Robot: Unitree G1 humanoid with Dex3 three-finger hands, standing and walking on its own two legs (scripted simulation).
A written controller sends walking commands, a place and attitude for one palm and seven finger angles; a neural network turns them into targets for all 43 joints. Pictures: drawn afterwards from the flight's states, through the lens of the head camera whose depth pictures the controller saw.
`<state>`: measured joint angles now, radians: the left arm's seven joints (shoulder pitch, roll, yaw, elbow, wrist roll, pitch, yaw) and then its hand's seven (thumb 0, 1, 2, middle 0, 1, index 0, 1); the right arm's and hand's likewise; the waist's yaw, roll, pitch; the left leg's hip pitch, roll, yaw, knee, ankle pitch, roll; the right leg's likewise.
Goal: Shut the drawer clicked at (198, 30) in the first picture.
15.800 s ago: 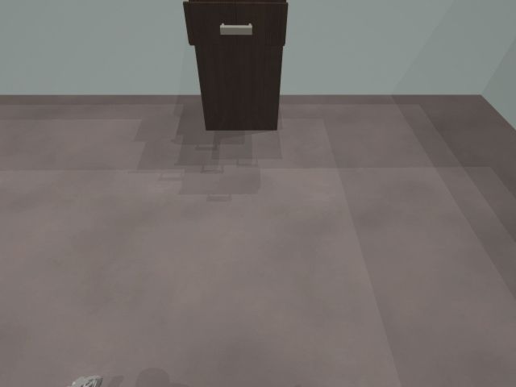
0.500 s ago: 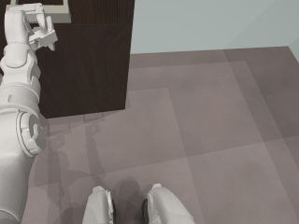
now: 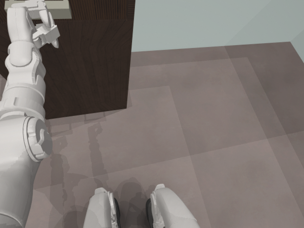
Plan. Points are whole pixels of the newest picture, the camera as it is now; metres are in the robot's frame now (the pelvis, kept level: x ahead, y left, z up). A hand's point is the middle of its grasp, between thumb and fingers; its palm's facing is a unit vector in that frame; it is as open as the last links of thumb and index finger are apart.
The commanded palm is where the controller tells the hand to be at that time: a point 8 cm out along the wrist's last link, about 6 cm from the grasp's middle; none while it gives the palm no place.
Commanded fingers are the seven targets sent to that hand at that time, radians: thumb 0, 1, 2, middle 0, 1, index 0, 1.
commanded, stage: pull the fist back off the drawer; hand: left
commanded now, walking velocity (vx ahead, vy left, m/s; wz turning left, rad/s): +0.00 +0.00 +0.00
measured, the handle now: (40, 2) +0.66 +0.19 +0.09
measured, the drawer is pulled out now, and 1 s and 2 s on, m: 0.00 0.00 0.00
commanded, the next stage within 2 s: draw the hand back to the body in 0.26 s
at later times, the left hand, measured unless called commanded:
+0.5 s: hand (47, 40) +0.53 +0.16 +0.10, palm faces +0.08 -1.00 -0.03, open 3.3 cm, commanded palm +0.48 +0.20 +0.12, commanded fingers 0.00 0.90 0.90 -1.40 -1.60 -1.40 -1.60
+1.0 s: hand (5, 95) +0.36 +0.18 +0.18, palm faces +0.17 -0.97 -0.19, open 3.3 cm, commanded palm +0.32 +0.23 +0.20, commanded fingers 0.00 0.90 0.90 -1.40 -1.60 -1.40 -1.60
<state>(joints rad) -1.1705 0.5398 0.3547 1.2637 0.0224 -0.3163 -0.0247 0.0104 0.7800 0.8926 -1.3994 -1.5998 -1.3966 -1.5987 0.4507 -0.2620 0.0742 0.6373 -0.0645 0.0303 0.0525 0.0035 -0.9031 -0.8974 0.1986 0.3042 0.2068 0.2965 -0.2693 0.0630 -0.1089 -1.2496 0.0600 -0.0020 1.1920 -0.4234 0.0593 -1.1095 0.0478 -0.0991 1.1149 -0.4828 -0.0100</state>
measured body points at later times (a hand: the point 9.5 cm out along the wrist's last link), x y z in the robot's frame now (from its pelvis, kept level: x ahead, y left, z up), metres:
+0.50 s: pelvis +0.05 -0.01 +0.03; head +0.17 +0.01 +0.47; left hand +0.52 +0.21 +0.11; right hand +0.07 -0.27 -0.08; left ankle +0.06 +0.08 -0.63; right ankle +0.02 -0.12 -0.63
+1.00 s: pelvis +0.05 -0.03 +0.09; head +0.06 -0.04 +0.54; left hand +0.35 +0.23 +0.19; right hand +0.23 -0.26 +0.00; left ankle +0.06 +0.08 -0.63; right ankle +0.02 -0.12 -0.63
